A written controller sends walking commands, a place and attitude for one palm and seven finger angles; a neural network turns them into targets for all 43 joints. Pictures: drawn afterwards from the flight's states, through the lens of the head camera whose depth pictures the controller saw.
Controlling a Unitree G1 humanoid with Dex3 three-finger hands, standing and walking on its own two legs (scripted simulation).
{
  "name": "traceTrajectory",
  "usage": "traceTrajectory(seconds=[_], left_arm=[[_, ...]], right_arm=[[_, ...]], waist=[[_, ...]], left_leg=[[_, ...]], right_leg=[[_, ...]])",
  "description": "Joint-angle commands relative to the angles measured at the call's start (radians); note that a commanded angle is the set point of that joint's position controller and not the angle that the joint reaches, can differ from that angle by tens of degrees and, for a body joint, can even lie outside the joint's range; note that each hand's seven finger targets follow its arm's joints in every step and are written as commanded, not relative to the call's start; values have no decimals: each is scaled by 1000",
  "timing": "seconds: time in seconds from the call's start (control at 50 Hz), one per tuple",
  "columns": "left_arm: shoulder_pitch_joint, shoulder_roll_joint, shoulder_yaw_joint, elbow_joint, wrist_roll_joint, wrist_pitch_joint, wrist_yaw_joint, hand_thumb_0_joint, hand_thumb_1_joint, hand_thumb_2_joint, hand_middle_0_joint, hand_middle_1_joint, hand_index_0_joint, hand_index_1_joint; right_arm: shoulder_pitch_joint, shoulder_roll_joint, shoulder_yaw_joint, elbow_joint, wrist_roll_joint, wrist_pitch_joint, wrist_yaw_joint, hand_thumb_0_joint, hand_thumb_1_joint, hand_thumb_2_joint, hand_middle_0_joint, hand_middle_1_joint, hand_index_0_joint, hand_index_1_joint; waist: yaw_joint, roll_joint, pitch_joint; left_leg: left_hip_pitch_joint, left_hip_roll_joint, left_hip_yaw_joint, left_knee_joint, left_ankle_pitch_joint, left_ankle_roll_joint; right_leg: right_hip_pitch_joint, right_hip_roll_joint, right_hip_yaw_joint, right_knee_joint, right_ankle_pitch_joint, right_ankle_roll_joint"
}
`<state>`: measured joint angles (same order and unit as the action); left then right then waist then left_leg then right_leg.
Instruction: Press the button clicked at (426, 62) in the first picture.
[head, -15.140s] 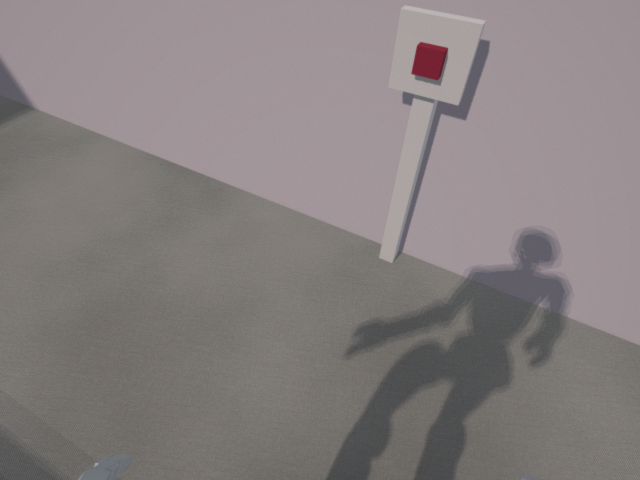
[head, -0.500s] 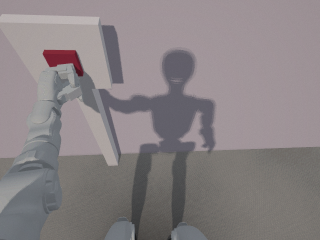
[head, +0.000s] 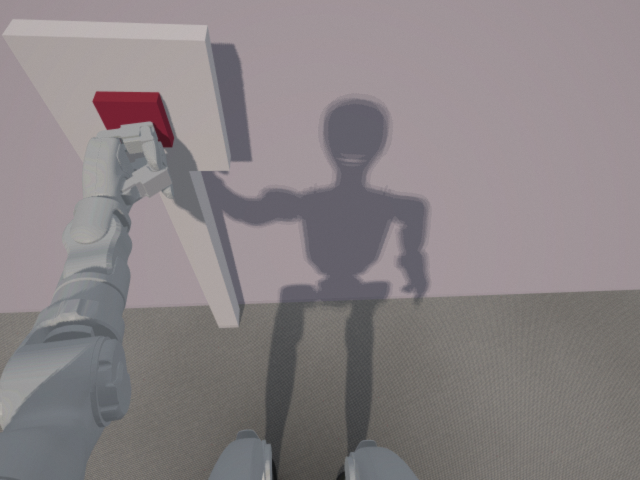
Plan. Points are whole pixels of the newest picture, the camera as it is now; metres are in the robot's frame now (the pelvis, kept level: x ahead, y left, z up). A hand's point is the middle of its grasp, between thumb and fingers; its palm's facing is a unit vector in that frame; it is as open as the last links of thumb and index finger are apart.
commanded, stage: pull the fist back off the button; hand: left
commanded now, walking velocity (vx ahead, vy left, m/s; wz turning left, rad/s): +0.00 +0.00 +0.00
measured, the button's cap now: (137, 116) +0.53 +0.21 +0.13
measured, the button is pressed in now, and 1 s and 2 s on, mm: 9 0 0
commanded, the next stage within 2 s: draw the hand back to the body in 0.74 s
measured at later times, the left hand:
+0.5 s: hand (158, 206) +0.42 +0.18 +0.09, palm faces +0.04 -1.00 -0.01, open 3.1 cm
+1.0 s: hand (156, 222) +0.38 +0.17 +0.11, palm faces +0.00 -1.00 -0.02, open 3.1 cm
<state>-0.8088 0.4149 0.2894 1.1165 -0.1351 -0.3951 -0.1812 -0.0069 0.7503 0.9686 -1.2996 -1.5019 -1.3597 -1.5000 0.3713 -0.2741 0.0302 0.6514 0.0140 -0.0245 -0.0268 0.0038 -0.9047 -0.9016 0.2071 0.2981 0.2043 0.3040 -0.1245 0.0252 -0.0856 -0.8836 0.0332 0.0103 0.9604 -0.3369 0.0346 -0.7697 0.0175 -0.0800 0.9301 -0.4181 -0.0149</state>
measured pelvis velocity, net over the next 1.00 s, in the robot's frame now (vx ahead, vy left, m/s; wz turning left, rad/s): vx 0.05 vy -0.01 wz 0.00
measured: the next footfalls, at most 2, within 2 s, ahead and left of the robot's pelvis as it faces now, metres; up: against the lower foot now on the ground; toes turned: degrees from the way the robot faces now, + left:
none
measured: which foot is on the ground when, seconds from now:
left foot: down 0.00-1.00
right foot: down 0.00-1.00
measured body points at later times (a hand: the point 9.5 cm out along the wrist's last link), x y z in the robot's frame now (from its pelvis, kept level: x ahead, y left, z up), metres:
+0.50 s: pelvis +0.04 +0.00 +0.02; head +0.09 +0.00 +0.47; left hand +0.41 +0.23 +0.09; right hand +0.15 -0.26 -0.08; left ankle +0.07 +0.10 -0.68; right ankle +0.02 -0.12 -0.68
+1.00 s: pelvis +0.05 -0.01 +0.02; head +0.08 -0.02 +0.47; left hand +0.38 +0.22 +0.11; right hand +0.19 -0.26 -0.07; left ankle +0.07 +0.10 -0.68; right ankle +0.02 -0.12 -0.68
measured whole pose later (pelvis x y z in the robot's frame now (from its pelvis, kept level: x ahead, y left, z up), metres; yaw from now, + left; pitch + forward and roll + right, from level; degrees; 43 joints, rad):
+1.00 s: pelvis +0.05 -0.01 +0.02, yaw +0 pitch +9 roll -1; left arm -0.15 0.27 0.20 0.37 -0.25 -0.25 -0.21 0.02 0.90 0.90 -1.30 -1.50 -1.30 -1.50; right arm 0.25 -0.25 0.03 0.55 0.04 -0.01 -0.03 0.01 -0.91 -0.90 0.21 0.30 0.20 0.30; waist -0.03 0.04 -0.10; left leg -0.61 0.03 0.03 0.83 -0.37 0.01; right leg -0.51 0.02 -0.06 0.81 -0.45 -0.03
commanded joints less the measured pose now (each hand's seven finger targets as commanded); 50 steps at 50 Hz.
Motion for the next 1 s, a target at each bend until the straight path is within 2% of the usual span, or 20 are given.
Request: traceTrajectory(seconds=[0.0,0.04,0.08,0.1,0.14,0.26,0.3,0.36,0.46,0.56,0.6,0.66,0.68,0.72,0.76,0.82,0.86,0.92,0.96,0.98], left_arm=[[-446,165,16,-297,-26,-61,22,0,900,900,-1300,-1500,-1300,-1500],[-421,132,-5,-321,-33,-62,23,0,900,900,-1300,-1500,-1300,-1500],[-352,135,3,-341,-36,-59,28,0,900,900,-1300,-1500,-1300,-1500],[-341,162,27,-357,-37,-60,31,0,900,900,-1300,-1500,-1300,-1500],[-306,128,-2,-395,-38,-64,31,0,900,900,-1300,-1500,-1300,-1500],[-69,102,4,-498,-55,-40,17,0,900,900,-1300,-1500,-1300,-1500],[48,124,35,-550,-68,-19,14,0,900,900,-1300,-1500,-1300,-1500],[136,85,14,-640,-83,1,9,0,900,900,-1300,-1500,-1300,-1500],[288,32,-16,-833,-109,2,2,0,900,900,-1300,-1500,-1300,-1500],[360,7,-40,-915,-121,11,-11,0,900,900,-1300,-1500,-1300,-1500],[376,-4,-54,-938,-123,20,-20,0,900,900,-1300,-1500,-1300,-1500],[328,14,-50,-946,-120,31,-23,0,900,900,-1300,-1500,-1300,-1500],[295,3,-68,-953,-115,31,-23,0,900,900,-1300,-1500,-1300,-1500],[290,14,-54,-952,-118,31,-21,0,900,900,-1300,-1500,-1300,-1500],[309,25,-38,-929,-120,33,-20,0,900,900,-1300,-1500,-1300,-1500],[281,-1,-70,-883,-112,45,-20,0,900,900,-1300,-1500,-1300,-1500],[354,61,-9,-899,-116,57,-21,0,900,900,-1300,-1500,-1300,-1500],[459,50,-5,-991,-133,81,-27,0,900,900,-1300,-1500,-1300,-1500],[532,70,25,-1020,-148,99,-27,0,900,900,-1300,-1500,-1300,-1500],[541,81,37,-1033,-155,110,-27,0,900,900,-1300,-1500,-1300,-1500]], right_arm=[[70,-170,-68,-95,7,-18,-9,0,-900,-900,200,300,200,300],[60,-165,-69,-102,10,-15,-6,0,-900,-900,200,300,200,300],[48,-162,-69,-112,15,-10,-5,0,-900,-900,200,300,200,300],[42,-164,-70,-114,16,-7,-7,0,-900,-900,200,300,200,300],[32,-155,-68,-123,19,-6,-7,0,-900,-900,200,300,200,300],[2,-146,-71,-160,26,4,0,0,-900,-900,200,300,200,300],[-8,-144,-72,-181,27,8,2,0,-900,-900,200,300,200,300],[-30,-133,-71,-201,32,8,4,0,-900,-900,200,300,200,300],[-60,-120,-75,-221,35,-5,5,0,-900,-900,200,300,200,300],[-89,-120,-74,-213,35,-19,-3,0,-900,-900,200,300,200,300],[-103,-118,-72,-214,34,-22,-8,0,-900,-900,200,300,200,300],[-115,-122,-69,-203,33,-27,-16,0,-900,-900,200,300,200,300],[-120,-121,-67,-199,32,-30,-19,0,-900,-900,200,300,200,300],[-127,-120,-66,-195,31,-35,-24,0,-900,-900,200,300,200,300],[-131,-120,-64,-192,29,-36,-26,0,-900,-900,200,300,200,300],[-136,-118,-58,-191,30,-38,-25,0,-900,-900,200,300,200,300],[-143,-121,-59,-211,30,-33,-23,0,-900,-900,200,300,200,300],[-165,-107,-53,-251,36,-35,-20,0,-900,-900,200,300,200,300],[-174,-104,-51,-263,39,-35,-20,0,-900,-900,200,300,200,300],[-180,-104,-49,-265,41,-34,-23,0,-900,-900,200,300,200,300]], waist=[[-18,78,-390],[-20,58,-360],[0,47,-353],[4,30,-346],[6,38,-336],[51,34,-357],[76,9,-364],[78,1,-331],[86,28,-341],[66,-5,-293],[70,30,-288],[56,7,-275],[49,23,-282],[56,42,-287],[65,30,-299],[62,27,-275],[97,14,-307],[128,47,-357],[136,8,-340],[131,-7,-304]], left_leg=[[467,-4,-105,-166,-35,-7],[462,-6,-101,-169,-36,-5],[451,-10,-88,-175,-27,-4],[436,-11,-81,-175,-29,-2],[444,-14,-75,-176,-7,0],[486,-15,-55,-182,130,-4],[472,-19,-40,-185,175,-3],[469,-21,-24,-187,232,1],[528,-20,-19,-184,324,1],[518,-24,-22,-184,296,4],[523,-27,-26,-185,292,1],[516,-27,-36,-182,257,0],[530,-27,-40,-180,256,0],[537,-28,-43,-179,247,-3],[530,-28,-42,-178,239,-4],[509,-31,-46,-182,203,-5],[505,-33,-41,-196,215,-3],[544,-35,-29,-218,275,-2],[524,-34,-19,-231,278,2],[510,-35,-15,-240,256,3]], right_leg=[[-14,32,40,-170,31,-8],[-4,33,40,-177,33,-7],[29,35,42,-186,37,-7],[46,34,47,-191,39,-5],[62,34,48,-194,56,-6],[141,36,45,-194,179,-8],[205,33,48,-195,245,-6],[240,31,50,-200,328,-2],[270,30,48,-196,418,0],[259,25,48,-204,415,7],[254,22,47,-202,406,5],[236,20,47,-204,371,5],[225,19,46,-201,362,4],[221,18,47,-203,345,1],[232,16,49,-202,336,1],[217,14,47,-207,304,1],[280,13,53,-213,325,-2],[355,12,53,-221,394,-3],[393,11,56,-236,425,3],[395,11,59,-250,422,8]])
